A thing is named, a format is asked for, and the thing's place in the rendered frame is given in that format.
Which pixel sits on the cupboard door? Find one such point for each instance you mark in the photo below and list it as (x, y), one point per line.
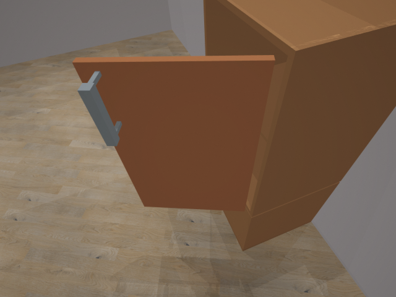
(190, 124)

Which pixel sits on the handle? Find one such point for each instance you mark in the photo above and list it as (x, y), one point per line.
(93, 102)

